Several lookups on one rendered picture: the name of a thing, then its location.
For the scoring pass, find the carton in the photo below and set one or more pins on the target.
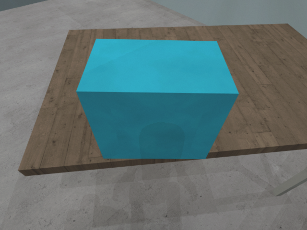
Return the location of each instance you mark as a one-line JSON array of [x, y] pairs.
[[156, 99]]

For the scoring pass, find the table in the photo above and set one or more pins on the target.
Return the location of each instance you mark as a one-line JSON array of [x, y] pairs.
[[268, 64]]

